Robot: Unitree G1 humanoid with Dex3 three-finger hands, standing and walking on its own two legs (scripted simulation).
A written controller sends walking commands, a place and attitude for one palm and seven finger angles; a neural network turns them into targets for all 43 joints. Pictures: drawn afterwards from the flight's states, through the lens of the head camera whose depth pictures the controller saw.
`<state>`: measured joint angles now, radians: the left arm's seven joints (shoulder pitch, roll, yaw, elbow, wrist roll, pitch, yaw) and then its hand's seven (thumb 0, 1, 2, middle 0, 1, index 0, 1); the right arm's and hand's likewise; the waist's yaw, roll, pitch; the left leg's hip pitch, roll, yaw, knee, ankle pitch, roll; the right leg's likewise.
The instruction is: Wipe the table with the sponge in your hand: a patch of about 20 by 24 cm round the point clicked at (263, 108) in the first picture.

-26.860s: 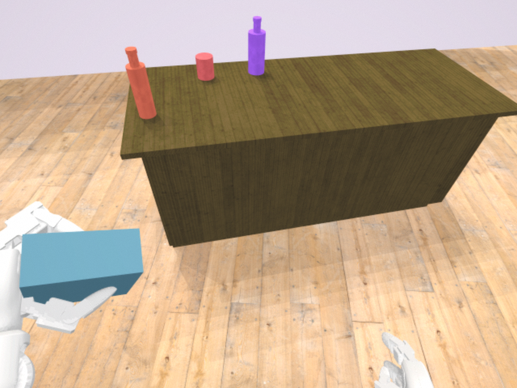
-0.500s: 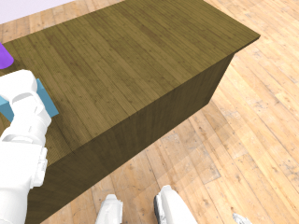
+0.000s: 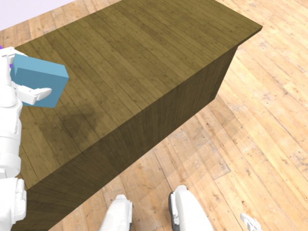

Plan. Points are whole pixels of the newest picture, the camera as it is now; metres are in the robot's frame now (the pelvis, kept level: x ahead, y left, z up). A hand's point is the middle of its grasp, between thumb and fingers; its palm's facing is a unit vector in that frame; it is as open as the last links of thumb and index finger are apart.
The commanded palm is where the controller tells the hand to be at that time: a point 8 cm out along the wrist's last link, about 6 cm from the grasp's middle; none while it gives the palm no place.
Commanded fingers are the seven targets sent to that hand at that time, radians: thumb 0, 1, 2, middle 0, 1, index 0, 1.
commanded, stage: bring the hand home and regain balance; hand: left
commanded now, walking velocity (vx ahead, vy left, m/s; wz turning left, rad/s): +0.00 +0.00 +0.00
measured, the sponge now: (44, 84) +0.47 +0.26 +0.08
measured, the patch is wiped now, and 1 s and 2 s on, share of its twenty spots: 0.90 0.90 0.90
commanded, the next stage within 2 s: come to a stop and stand still in 0.96 s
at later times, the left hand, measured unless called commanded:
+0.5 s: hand out of the picture +0.34 +0.31 +0.15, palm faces +0.44 -0.86 -0.26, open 9.6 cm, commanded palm +0.30 +0.33 +0.18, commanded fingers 0.00 0.10 1.30 -1.20 -1.60 -1.20 -1.60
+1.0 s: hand out of the picture +0.25 +0.27 +0.22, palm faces +0.44 -0.83 -0.35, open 9.6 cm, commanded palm +0.20 +0.30 +0.24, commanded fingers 0.00 0.10 1.30 -1.20 -1.60 -1.20 -1.60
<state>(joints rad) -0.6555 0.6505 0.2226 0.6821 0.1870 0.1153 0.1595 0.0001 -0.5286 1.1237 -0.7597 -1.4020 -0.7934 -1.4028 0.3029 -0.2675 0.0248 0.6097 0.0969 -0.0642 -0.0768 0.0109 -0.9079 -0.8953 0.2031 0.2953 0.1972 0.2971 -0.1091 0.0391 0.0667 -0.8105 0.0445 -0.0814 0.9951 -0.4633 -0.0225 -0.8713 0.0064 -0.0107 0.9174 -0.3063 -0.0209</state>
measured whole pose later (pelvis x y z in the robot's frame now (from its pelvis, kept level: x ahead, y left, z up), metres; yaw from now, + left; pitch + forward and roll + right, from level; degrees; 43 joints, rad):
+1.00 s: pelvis +0.06 +0.01 +0.07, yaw +4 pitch +0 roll -2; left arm 0.49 0.36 0.31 -0.51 -0.07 -0.08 0.14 -0.01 -0.50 1.10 -0.78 -1.41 -0.80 -1.41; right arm 0.18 -0.22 0.03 0.56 0.02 -0.06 -0.07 0.01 -0.90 -0.90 0.21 0.30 0.20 0.30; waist 0.01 0.00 -0.02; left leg -0.26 0.03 -0.09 0.53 -0.28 -0.03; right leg -0.26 -0.02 -0.13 0.44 -0.18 0.00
